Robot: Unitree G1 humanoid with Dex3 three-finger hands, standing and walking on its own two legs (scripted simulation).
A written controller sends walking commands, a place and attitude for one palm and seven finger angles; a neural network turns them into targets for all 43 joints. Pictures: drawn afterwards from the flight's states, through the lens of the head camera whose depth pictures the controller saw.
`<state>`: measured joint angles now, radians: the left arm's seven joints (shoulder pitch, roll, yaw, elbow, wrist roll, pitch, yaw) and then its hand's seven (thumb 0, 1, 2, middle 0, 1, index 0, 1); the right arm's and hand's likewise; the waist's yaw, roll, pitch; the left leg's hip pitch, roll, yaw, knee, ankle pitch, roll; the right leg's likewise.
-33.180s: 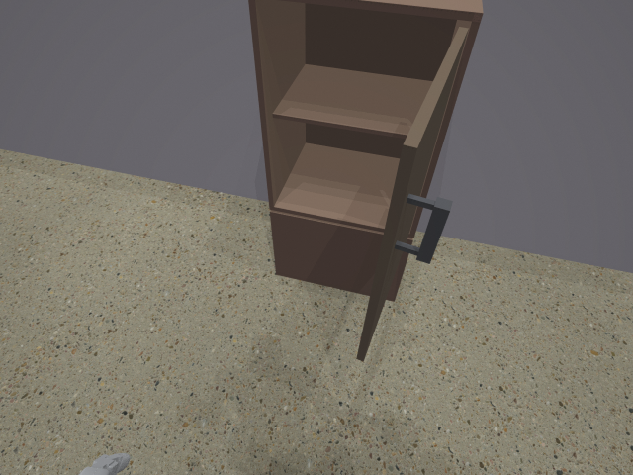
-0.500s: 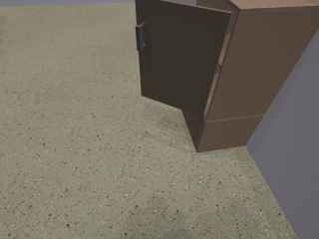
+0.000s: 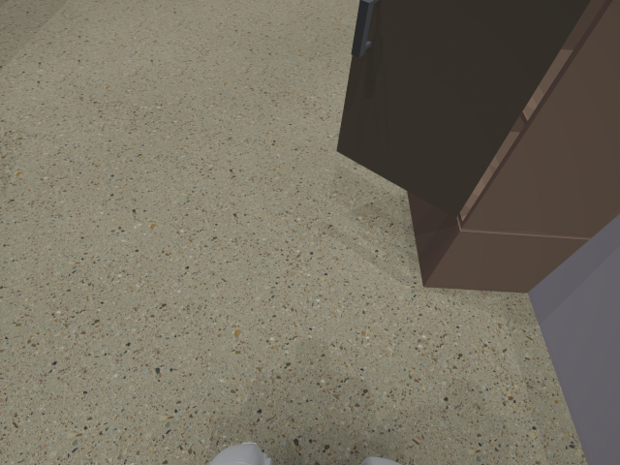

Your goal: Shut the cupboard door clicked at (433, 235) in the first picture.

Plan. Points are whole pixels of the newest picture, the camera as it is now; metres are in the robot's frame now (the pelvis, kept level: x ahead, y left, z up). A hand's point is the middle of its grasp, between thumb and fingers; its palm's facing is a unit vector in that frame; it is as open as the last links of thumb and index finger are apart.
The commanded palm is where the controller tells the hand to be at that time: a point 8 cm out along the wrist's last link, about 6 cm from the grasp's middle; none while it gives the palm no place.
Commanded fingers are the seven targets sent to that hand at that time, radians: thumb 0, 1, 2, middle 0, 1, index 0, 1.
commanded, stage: walk to a spot facing it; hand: left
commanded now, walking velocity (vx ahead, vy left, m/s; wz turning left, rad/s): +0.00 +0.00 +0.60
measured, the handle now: (367, 25) +1.00 -0.10 +0.06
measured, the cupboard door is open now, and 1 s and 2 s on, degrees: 54 54 54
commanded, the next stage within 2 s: turn to face it in 1.54 s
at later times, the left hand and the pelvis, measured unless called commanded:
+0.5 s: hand out of the picture +0.03 +0.15 -0.12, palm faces +0.31 -0.90 -0.31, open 7.4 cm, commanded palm none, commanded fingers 0.00 0.90 0.90 -0.20 -0.30 -0.20 -0.30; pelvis +0.03 -0.06 +0.02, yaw +19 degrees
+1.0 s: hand out of the picture +0.01 +0.21 -0.16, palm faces +0.64 -0.74 -0.21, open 7.4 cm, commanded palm none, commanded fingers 0.00 0.90 0.90 -0.20 -0.30 -0.20 -0.30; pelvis +0.13 +0.04 +0.01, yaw +38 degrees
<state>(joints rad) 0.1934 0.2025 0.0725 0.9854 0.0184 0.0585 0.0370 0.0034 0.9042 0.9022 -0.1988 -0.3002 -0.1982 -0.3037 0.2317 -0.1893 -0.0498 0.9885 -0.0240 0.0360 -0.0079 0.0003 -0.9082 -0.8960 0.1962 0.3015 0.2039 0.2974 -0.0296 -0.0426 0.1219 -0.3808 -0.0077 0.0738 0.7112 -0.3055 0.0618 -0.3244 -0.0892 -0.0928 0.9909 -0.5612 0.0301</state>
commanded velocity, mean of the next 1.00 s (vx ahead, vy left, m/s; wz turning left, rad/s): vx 0.21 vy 0.00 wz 0.58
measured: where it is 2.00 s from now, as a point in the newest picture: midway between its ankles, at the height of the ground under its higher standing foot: (233, 389)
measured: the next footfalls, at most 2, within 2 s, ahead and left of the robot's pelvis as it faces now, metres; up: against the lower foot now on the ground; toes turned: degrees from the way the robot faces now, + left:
right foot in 0.36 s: +0.06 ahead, -0.17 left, +0.00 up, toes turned +15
left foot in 0.82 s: +0.13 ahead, +0.13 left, +0.00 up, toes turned +40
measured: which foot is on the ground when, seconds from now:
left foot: down 0.00-0.36, up 0.38-0.80, down 0.82-1.00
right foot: up 0.00-0.34, down 0.36-0.82, up 0.84-1.00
